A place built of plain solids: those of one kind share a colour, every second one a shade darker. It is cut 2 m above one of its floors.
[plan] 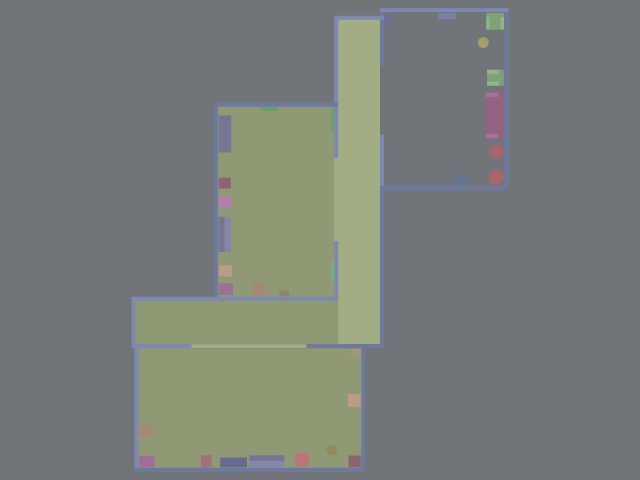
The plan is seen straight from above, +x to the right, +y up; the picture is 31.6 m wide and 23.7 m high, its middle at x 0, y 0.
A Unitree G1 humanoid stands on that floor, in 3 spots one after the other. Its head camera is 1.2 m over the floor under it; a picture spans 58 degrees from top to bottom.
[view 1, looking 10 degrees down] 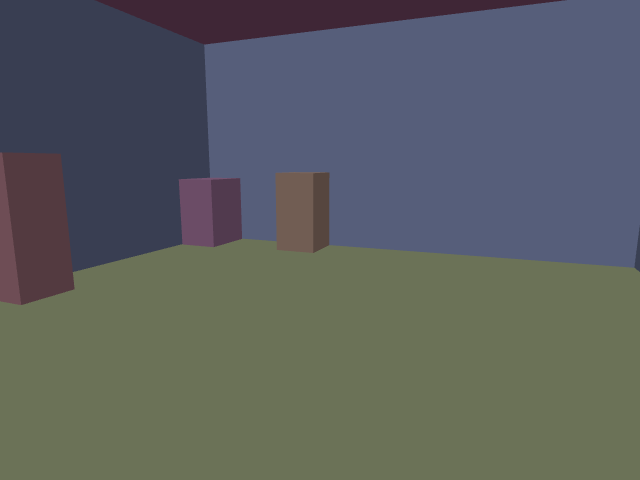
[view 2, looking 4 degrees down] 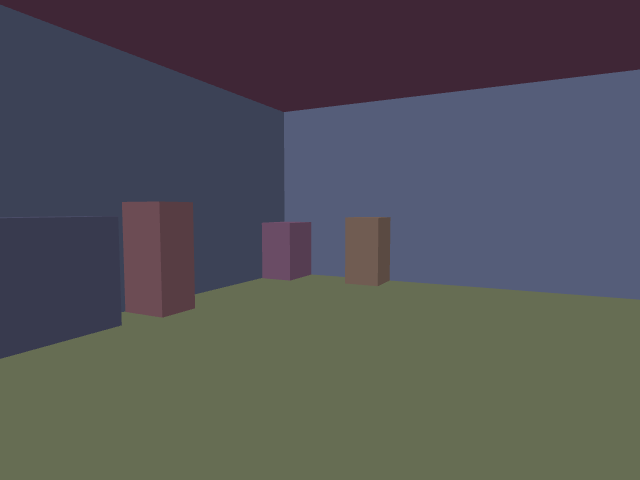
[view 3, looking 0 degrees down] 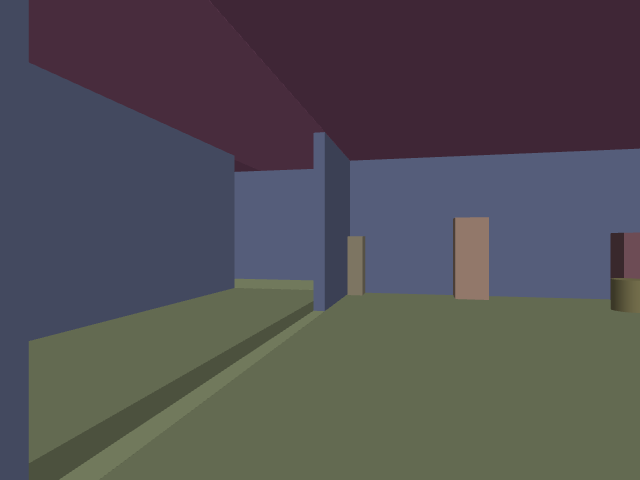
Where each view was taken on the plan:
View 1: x -3.01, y -6.90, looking -158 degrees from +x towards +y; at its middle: fridge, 6.09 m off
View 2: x -1.93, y -6.90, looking -153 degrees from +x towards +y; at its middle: wall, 7.92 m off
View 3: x -7.80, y -6.90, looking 13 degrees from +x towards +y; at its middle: wall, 7.33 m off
